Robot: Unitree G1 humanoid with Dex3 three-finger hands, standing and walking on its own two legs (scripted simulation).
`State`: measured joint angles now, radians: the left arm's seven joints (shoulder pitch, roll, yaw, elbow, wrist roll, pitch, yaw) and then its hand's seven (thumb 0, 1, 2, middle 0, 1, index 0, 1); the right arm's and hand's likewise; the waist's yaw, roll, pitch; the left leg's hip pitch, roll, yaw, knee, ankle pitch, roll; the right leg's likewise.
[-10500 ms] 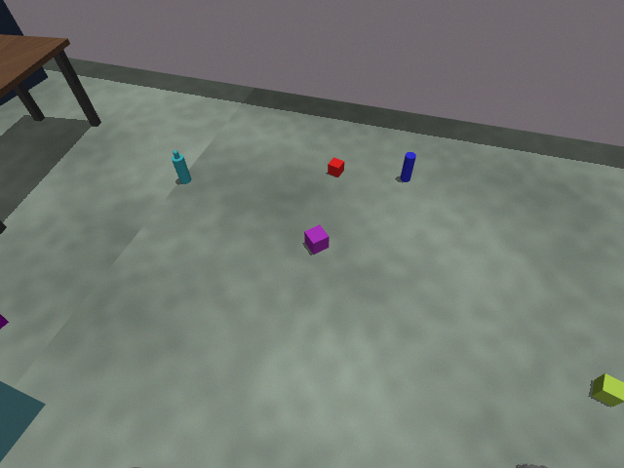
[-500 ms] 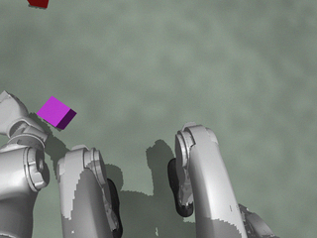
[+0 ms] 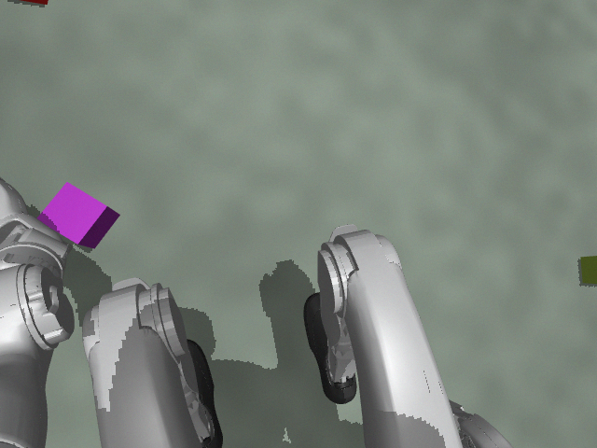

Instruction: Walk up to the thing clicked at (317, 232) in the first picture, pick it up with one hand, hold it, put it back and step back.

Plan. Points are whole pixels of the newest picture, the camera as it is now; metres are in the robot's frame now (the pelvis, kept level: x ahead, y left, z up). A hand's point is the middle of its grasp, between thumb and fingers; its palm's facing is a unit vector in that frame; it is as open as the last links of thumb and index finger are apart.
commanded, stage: rise first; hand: left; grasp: from above
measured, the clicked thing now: (81, 216) +0.46 +0.27 -0.29
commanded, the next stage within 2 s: approach in 1.58 s
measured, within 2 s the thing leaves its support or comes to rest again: neither
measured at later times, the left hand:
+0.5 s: hand (17, 227) +0.42 +0.30 -0.17, palm faces -0.25 -0.33 -0.91, open 13.3 cm
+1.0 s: hand (20, 228) +0.42 +0.30 -0.17, palm faces -0.24 -0.32 -0.92, open 13.2 cm
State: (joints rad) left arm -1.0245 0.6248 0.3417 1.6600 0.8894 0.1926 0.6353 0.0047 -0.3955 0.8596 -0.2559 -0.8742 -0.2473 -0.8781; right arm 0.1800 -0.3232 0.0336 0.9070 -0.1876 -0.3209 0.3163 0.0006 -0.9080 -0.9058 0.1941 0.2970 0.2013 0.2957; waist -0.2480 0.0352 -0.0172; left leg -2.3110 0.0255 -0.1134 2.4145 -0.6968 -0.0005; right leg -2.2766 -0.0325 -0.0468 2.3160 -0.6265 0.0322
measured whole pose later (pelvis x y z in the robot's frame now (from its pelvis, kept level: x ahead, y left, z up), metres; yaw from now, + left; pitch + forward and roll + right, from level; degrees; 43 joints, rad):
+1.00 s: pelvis +0.00 +0.00 +0.00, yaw +0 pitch +34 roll -6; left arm -1.02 0.60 0.35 1.65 0.90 0.19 0.65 0.00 -0.39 0.86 -0.32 -0.77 -0.28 -0.81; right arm 0.17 -0.33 0.01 0.93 -0.20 -0.34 0.35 0.00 -0.91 -0.90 0.19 0.30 0.20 0.30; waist -0.24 0.04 -0.04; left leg -2.30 0.02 -0.11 2.40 -0.70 0.00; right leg -2.26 -0.04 -0.05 2.31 -0.63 0.03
